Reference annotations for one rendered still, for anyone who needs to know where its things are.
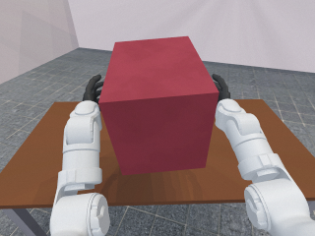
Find robot right upper arm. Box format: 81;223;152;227
244;178;315;236

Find robot left upper arm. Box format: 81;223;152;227
50;193;110;236

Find robot left hand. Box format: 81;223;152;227
82;74;104;111

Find left robot forearm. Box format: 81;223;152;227
49;100;102;235

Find carton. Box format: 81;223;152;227
98;35;220;176

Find robot right hand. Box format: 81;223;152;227
212;74;231;104

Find right robot forearm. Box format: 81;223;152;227
215;98;310;216

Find table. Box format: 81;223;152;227
0;99;315;236

